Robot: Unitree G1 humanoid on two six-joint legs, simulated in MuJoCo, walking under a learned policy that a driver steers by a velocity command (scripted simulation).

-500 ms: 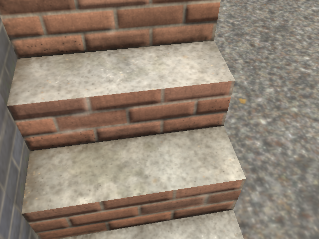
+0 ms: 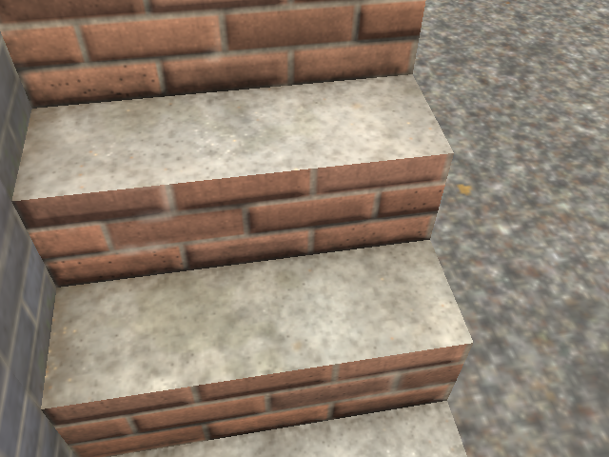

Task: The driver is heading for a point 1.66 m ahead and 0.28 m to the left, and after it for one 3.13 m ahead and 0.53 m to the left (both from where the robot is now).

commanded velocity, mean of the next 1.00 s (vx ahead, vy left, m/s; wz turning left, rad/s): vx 0.02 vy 0.00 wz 0.00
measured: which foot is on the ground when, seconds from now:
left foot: down 0.00-1.00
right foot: down 0.00-1.00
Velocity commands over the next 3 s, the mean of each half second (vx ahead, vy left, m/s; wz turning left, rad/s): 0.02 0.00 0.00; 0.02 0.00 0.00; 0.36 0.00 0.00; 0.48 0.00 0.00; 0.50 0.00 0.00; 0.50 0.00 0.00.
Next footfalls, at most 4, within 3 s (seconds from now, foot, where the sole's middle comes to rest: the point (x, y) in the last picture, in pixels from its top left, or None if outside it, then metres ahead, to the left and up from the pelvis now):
none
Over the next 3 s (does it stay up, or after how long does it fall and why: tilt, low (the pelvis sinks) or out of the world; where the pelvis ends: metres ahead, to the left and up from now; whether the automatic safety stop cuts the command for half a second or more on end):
stays up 0.00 0.01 0.00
